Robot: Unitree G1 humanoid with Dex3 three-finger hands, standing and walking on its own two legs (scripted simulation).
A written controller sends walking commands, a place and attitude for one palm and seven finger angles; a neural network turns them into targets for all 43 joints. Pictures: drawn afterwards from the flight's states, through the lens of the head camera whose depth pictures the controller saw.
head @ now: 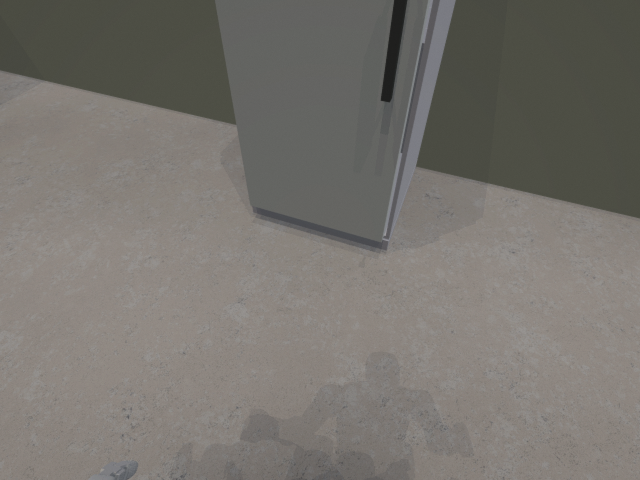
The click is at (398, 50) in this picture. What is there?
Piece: fridge door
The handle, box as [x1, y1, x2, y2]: [381, 0, 406, 101]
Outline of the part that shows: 406,0 394,0 381,100 389,101 392,94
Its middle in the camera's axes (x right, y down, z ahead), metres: +0.19 -0.52 +0.92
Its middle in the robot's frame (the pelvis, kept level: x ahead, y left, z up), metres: +1.07 -0.12 +0.14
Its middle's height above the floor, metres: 0.91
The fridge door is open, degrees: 0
